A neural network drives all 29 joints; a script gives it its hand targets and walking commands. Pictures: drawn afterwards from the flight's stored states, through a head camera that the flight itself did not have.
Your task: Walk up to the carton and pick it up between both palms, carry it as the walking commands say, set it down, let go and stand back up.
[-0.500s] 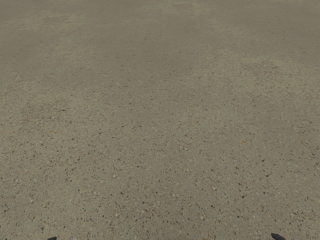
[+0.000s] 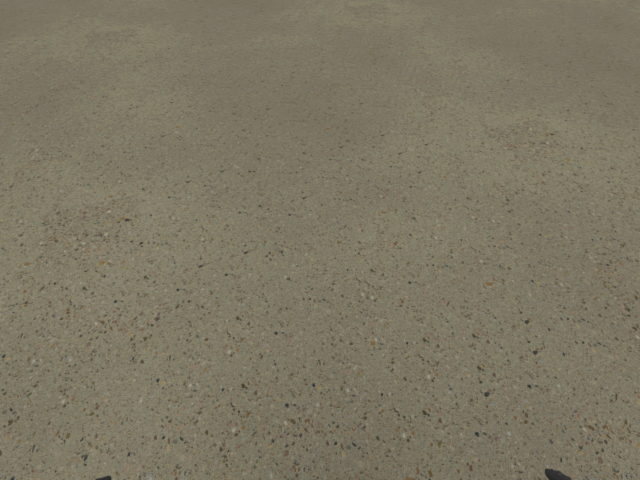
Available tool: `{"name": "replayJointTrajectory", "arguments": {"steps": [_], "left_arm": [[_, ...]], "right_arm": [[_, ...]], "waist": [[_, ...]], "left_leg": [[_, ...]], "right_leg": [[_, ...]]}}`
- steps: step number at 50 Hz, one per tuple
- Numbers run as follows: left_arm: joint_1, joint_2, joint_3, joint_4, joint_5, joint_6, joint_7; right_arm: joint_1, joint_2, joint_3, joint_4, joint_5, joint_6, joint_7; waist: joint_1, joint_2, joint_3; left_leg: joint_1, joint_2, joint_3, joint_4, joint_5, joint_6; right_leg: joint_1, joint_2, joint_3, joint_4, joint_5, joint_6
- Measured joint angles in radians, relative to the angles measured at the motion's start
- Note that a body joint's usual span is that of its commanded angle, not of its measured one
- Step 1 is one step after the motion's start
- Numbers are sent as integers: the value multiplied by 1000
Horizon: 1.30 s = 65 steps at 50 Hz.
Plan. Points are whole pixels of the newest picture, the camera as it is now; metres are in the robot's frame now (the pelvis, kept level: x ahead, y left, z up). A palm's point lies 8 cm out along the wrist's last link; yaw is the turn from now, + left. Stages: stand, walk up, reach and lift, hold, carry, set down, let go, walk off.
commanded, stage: stand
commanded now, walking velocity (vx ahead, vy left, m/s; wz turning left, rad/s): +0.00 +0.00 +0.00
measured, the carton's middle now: out of the picture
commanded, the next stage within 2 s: walk up in 0.02 s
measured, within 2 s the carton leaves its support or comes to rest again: neither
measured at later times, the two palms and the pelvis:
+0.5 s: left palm out of the picture -0.01 +0.25 -0.12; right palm out of the picture +0.11 -0.30 -0.14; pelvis -0.02 -0.03 -0.01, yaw +10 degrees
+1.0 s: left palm out of the picture -0.06 +0.28 -0.13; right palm out of the picture +0.16 -0.23 -0.12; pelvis -0.04 -0.02 -0.01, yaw +27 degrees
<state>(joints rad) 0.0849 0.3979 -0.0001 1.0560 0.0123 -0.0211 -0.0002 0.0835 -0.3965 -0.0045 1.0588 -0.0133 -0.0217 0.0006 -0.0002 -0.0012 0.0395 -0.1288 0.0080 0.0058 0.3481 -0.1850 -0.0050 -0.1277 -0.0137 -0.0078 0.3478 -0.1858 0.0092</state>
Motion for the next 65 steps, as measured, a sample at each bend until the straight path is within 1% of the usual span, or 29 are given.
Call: {"name": "replayJointTrajectory", "arguments": {"steps": [10,11,13,15,16,18,19,20,21,22,24,26,32,34,35,36,37,38,40,42,46,51,54,56,58,59,60,63,65], "left_arm": [[-1,0,1,0,0,1,1],[-2,-3,16,-9,0,15,-8],[-12,-11,32,-45,2,35,2],[-16,-30,35,-81,1,34,17],[-14,-40,34,-94,0,32,23],[-5,-58,33,-111,-3,34,31],[5,-60,35,-119,0,35,34],[16,-66,41,-121,6,37,38],[28,-78,45,-116,8,43,39],[42,-90,47,-110,9,50,37],[66,-114,50,-98,15,60,35],[82,-135,53,-88,18,61,34],[94,-161,65,-87,20,58,25],[94,-155,64,-92,18,61,22],[94,-148,61,-98,16,62,22],[83,-137,60,-107,16,65,22],[69,-130,60,-119,20,70,24],[56,-125,60,-131,24,73,26],[39,-117,58,-150,30,71,23],[31,-108,53,-161,31,69,14],[25,-90,44,-183,24,78,17],[10,-94,35,-216,10,82,22],[11,-106,33,-233,-1,76,27],[27,-109,31,-246,-4,66,33],[48,-120,31,-250,6,57,38],[60,-125,30,-248,10,57,36],[72,-130,30,-243,13,57,33],[97,-143,39,-232,10,56,30],[109,-149,46,-228,8,54,29]], "right_arm": [[-1,-1,-1,1,0,2,-1],[5,2,-13,4,-3,13,-12],[27,8,-42,-3,-4,44,-9],[44,10,-60,-10,-1,67,1],[51,12,-65,-11,-1,75,5],[65,17,-72,-18,1,85,9],[72,23,-74,-29,0,87,10],[69,29,-75,-43,-4,89,9],[64,36,-76,-60,-11,92,5],[57,46,-77,-75,-16,95,2],[45,64,-78,-94,-18,98,5],[32,78,-75,-105,-12,99,15],[-13,107,-59,-131,6,99,28],[-23,112,-59,-142,7,91,26],[-25,114,-60,-146,5,84,25],[-26,121,-64,-150,-2,77,23],[-22,124,-63,-157,-6,71,21],[-14,124,-63,-162,-8,68,17],[4,121,-64,-164,-7,69,8],[21,119,-68,-165,-6,71,0],[55,118,-72,-187,-1,69,-2],[83,109,-80,-203,0,80,3],[86,99,-88,-206,2,91,7],[89,92,-88,-213,7,97,10],[76,88,-88,-226,1,100,7],[69,90,-89,-231,-3,103,5],[66,91,-90,-233,-5,105,5],[62,90,-88,-230,-1,109,19],[61,90,-84,-226,2,112,26]], "waist": [[0,0,0],[0,1,-5],[-20,4,3],[-38,16,23],[-39,23,31],[-29,29,46],[-18,18,50],[-8,15,64],[-8,20,82],[-8,24,96],[-2,26,116],[3,26,126],[11,16,124],[8,8,116],[7,0,110],[8,-17,115],[9,-25,122],[7,-26,127],[3,-21,129],[4,-16,124],[-1,-11,114],[-13,-5,112],[-17,4,106],[-10,1,89],[-7,18,96],[-7,22,99],[-5,26,99],[12,29,90],[19,25,80]], "left_leg": [[6,0,-1,-7,0,-1],[-4,3,-5,-1,-2,0],[-36,3,-41,18,-1,1],[-63,0,-86,35,7,-6],[-75,-1,-104,44,8,-11],[-106,-9,-129,80,-1,-25],[-131,-23,-131,116,-15,-30],[-167,-30,-125,193,-83,-28],[-211,-29,-103,307,-165,-26],[-251,-25,-73,422,-214,-23],[-298,-15,-22,587,-227,-20],[-301,0,18,626,-211,-24],[-203,39,85,455,-218,-18],[-149,43,100,348,-165,-10],[-122,39,103,289,-160,6],[-129,24,98,293,-177,22],[-140,15,85,303,-180,33],[-145,9,68,299,-171,41],[-137,1,37,261,-133,43],[-124,-5,14,214,-101,46],[-124,-14,-26,175,-67,45],[-145,-31,-68,169,-44,34],[-167,-43,-90,176,-34,19],[-195,-58,-97,204,-39,5],[-250,-53,-84,345,-171,-3],[-281,-46,-61,444,-226,-11],[-308,-38,-40,537,-247,-18],[-345,-11,1,726,-211,-44],[-332,7,17,751,-189,-59]], "right_leg": [[7,-1,0,-7,-1,1],[-20,-1,-11,45,-53,0],[-91,-1,-33,227,-179,15],[-129,-5,-46,322,-240,21],[-131,-8,-50,314,-239,21],[-105,-17,-57,205,-172,16],[-87,-34,-54,132,-131,8],[-97,-45,-61,127,-50,4],[-107,-48,-71,153,-41,1],[-106,-53,-81,165,-54,-1],[-90,-66,-96,155,-71,-1],[-75,-78,-112,142,-71,1],[-89,-114,-167,198,-101,20],[-108,-130,-187,251,-129,32],[-125,-142,-193,291,-149,39],[-154,-147,-171,362,-213,41],[-190,-133,-131,457,-286,48],[-222,-115,-99,550,-327,53],[-265,-89,-64,671,-315,51],[-285,-73,-45,709,-272,51],[-283,-53,-38,663,-236,54],[-244,-30,-49,517,-246,53],[-194,-16,-65,389,-228,49],[-131,-21,-83,233,-162,35],[-131,-18,-101,224,-128,-16],[-129,-22,-110,227,-123,-31],[-120,-28,-118,217,-117,-40],[-92,-48,-138,174,-94,-45],[-79,-63,-153,153,-83,-42]]}}
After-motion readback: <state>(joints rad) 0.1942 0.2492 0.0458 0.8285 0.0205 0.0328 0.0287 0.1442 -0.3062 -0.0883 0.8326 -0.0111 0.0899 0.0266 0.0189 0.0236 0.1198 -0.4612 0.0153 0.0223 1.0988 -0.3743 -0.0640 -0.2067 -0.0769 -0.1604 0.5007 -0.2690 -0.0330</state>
